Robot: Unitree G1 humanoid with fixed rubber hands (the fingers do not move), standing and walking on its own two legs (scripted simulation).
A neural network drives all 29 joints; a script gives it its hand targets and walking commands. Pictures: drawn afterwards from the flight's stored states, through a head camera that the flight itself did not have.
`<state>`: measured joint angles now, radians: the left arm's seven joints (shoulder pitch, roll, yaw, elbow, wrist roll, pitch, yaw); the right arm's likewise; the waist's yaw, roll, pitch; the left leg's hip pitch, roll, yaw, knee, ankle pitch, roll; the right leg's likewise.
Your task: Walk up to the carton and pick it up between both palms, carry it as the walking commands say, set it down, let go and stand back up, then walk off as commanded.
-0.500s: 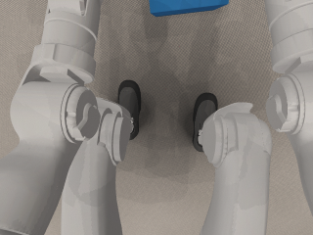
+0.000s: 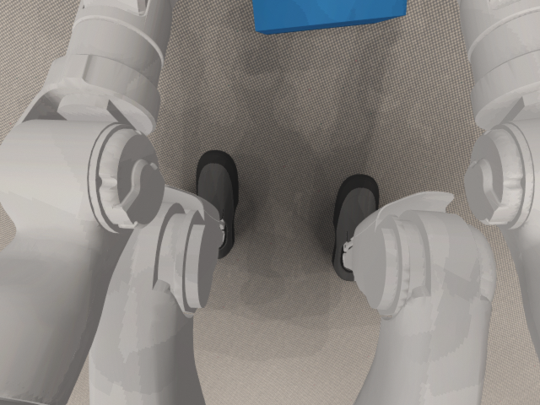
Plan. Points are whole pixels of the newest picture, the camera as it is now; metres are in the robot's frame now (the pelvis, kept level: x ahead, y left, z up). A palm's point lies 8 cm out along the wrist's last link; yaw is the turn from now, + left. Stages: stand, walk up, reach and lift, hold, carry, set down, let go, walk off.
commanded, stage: reach and lift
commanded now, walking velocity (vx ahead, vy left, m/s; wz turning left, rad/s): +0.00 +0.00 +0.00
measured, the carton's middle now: out of the picture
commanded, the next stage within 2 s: none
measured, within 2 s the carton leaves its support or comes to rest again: leaves its support in 1.40 s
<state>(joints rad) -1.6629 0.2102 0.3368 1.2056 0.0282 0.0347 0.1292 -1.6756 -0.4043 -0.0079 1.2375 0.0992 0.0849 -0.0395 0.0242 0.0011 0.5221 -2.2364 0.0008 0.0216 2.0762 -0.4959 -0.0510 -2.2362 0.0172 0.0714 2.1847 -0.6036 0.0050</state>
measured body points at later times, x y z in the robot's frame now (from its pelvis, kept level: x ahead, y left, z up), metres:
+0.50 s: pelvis +0.00 +0.00 +0.00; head +0.40 -0.03 +0.18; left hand +0.57 +0.11 -0.22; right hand +0.57 -0.15 -0.24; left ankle +0.14 +0.13 -0.35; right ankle +0.10 -0.12 -0.35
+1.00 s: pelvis +0.00 +0.00 -0.01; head +0.40 -0.03 +0.19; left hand +0.57 +0.11 -0.22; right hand +0.57 -0.15 -0.24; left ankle +0.14 +0.13 -0.35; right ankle +0.10 -0.12 -0.35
